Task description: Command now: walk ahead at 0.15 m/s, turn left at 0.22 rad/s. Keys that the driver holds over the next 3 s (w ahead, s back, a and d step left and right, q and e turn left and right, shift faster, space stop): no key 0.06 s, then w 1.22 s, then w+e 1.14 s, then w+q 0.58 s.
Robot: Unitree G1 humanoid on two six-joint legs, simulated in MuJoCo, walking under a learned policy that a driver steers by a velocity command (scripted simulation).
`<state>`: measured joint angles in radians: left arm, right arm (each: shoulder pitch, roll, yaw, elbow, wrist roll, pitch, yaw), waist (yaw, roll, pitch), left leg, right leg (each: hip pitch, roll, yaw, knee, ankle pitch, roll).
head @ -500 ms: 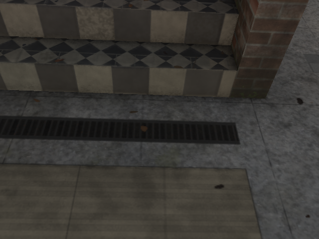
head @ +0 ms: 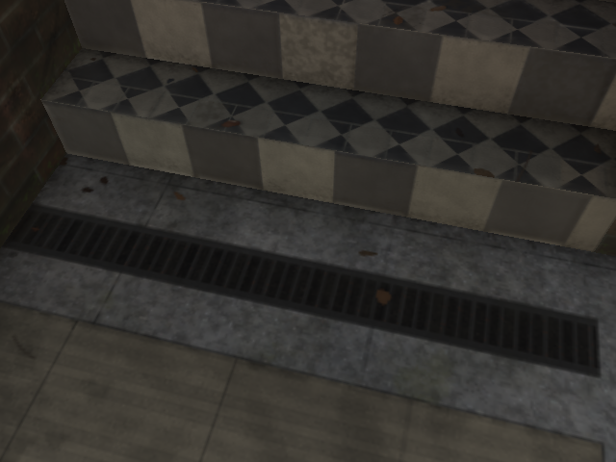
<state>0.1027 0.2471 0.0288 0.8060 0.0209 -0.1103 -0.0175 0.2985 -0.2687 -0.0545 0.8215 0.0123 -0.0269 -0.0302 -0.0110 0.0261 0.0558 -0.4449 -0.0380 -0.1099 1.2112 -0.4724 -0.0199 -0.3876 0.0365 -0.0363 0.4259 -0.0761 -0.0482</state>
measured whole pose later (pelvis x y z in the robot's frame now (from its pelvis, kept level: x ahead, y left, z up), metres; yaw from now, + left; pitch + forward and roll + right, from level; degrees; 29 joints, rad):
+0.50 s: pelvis +0.14 +0.03 +0.02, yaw +1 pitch +3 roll -1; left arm 0.13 0.30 0.05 0.86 -0.01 -0.08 -0.03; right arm 0.42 -0.22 -0.05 0.84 0.00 -0.08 -0.01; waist -0.05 -0.05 -0.04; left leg -0.08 -0.02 0.01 0.24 -0.21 0.04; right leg -0.64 -0.07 0.02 0.86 -0.10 -0.03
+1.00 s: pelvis +0.40 -0.04 +0.01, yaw +0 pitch +1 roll -1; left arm 0.33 0.25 0.05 0.95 0.02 -0.09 -0.03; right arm 0.22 -0.27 -0.05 0.83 -0.05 -0.05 0.03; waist 0.02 0.05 0.01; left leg -0.60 0.11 0.00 1.02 -0.21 0.03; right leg -0.15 0.07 -0.06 0.29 -0.17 -0.07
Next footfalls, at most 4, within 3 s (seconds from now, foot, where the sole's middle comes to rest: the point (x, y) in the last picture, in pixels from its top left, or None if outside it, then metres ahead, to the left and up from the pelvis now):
0.26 left None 0.12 0.13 -0.77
0.74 right None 0.43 -0.12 -0.77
1.26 left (287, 347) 0.70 0.08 -0.77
1.76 right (363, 278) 0.88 -0.11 -0.77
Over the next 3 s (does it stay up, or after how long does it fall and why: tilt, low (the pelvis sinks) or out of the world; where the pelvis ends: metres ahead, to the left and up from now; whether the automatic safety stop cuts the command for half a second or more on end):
stays up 1.30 -0.32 0.29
